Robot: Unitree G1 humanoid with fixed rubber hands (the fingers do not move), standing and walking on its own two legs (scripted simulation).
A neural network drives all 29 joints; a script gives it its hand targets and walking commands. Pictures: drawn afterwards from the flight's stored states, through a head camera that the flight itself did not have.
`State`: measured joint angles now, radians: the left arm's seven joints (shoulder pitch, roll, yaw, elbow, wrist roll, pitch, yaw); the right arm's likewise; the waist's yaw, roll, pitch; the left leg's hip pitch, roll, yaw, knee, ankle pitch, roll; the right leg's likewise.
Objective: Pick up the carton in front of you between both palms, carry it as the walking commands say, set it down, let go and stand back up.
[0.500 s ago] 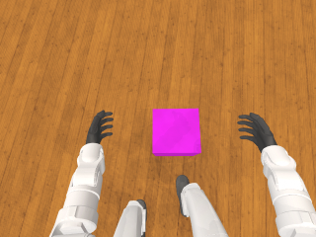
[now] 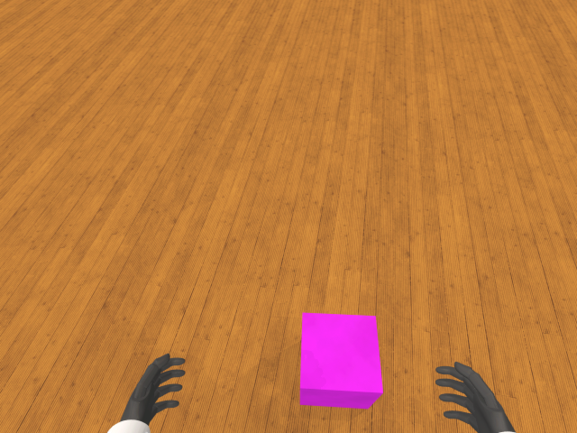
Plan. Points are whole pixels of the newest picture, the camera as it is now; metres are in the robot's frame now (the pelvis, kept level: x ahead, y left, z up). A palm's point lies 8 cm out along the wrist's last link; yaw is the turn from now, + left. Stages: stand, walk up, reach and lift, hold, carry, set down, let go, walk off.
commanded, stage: let go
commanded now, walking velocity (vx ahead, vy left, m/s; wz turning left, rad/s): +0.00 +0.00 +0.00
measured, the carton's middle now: (336, 362) +0.38 -0.10 -0.65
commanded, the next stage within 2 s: stand in 0.44 s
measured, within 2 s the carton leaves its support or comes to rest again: neither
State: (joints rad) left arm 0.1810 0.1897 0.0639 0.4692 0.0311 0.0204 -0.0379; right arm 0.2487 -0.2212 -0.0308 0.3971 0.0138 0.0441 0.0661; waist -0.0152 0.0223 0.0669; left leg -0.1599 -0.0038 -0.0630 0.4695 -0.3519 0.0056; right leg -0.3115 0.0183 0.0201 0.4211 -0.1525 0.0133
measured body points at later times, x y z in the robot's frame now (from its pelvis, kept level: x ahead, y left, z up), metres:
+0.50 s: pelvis +0.02 +0.00 +0.00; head +0.02 +0.00 +0.45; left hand +0.17 +0.24 -0.09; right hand +0.17 -0.25 -0.08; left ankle -0.07 +0.12 -0.74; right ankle +0.04 -0.13 -0.74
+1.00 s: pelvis +0.05 -0.01 -0.02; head +0.06 +0.00 +0.43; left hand +0.15 +0.24 -0.15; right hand +0.08 -0.27 -0.14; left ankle -0.07 +0.12 -0.74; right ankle +0.04 -0.13 -0.74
